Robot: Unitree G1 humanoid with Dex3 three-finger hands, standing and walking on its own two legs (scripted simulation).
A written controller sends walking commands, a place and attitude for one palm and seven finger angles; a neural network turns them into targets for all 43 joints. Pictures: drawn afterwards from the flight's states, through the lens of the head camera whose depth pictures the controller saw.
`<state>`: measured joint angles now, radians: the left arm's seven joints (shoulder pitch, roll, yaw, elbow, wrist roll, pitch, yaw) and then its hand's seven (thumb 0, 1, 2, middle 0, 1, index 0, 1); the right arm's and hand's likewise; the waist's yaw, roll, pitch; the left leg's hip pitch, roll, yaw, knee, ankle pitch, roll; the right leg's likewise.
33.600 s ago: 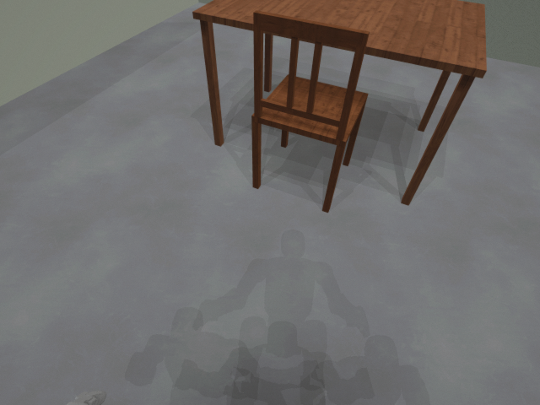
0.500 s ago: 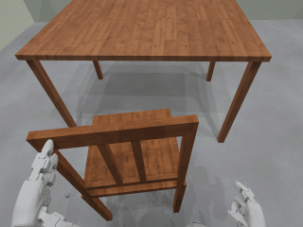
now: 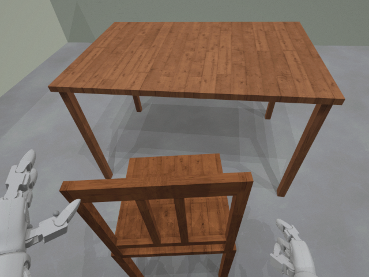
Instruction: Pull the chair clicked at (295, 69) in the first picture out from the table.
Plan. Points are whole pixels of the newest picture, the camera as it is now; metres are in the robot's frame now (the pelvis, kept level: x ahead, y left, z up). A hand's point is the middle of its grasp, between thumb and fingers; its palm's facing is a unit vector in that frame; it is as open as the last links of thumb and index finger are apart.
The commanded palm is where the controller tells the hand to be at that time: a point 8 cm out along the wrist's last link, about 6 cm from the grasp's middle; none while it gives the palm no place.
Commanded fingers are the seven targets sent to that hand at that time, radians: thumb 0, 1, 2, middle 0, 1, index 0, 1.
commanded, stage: draw the hand back to the body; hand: left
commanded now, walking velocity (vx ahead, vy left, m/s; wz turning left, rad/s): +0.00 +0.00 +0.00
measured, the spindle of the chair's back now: (150, 221) +0.27 +0.14 -0.10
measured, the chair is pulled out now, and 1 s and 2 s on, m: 0.30 0.30 0.30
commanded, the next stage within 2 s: step back with the hand held close in 0.52 s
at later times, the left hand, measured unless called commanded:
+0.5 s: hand (47, 192) +0.20 +0.27 +0.15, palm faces +0.46 -0.78 -0.43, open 7.5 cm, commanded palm +0.15 +0.31 +0.18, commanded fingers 0.00 0.90 0.90 -0.20 -0.30 -0.20 -0.30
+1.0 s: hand (42, 202) +0.18 +0.26 +0.15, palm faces +0.36 -0.77 -0.52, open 7.4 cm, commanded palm +0.13 +0.31 +0.18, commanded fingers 0.00 0.90 0.90 -0.20 -0.30 -0.20 -0.30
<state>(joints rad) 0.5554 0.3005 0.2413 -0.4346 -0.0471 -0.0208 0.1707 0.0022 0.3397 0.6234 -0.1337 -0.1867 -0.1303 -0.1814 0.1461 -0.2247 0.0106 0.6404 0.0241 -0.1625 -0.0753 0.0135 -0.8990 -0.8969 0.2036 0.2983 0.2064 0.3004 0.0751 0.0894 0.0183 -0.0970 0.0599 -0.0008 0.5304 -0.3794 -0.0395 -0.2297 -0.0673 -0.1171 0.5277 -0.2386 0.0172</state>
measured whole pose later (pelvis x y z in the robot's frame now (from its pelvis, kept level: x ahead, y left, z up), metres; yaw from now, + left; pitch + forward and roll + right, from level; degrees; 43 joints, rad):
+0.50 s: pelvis +0.01 +0.01 +0.01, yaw -1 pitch -3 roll -1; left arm 0.51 0.32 0.31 -0.44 -0.05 -0.02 0.16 0.02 0.88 0.89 -0.21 -0.30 -0.21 -0.30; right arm 0.17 -0.24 -0.02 0.69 0.02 -0.12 -0.06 0.01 -0.90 -0.90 0.20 0.30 0.20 0.30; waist 0.07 0.09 0.03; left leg -0.04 0.06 0.02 0.45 -0.36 -0.03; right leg -0.18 -0.06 -0.10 0.44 -0.21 0.03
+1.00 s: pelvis -0.02 +0.02 +0.00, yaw -2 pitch +0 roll +0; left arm 0.58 0.38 0.36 -0.50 -0.08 -0.05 0.15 0.02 0.89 0.89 -0.22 -0.30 -0.21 -0.30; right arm 0.14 -0.21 -0.01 0.59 0.04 -0.04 -0.09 0.01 -0.90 -0.90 0.20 0.30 0.21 0.30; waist 0.03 0.08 0.06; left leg -0.18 0.03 0.04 0.51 -0.33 -0.02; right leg -0.33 -0.09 -0.07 0.50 -0.17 0.04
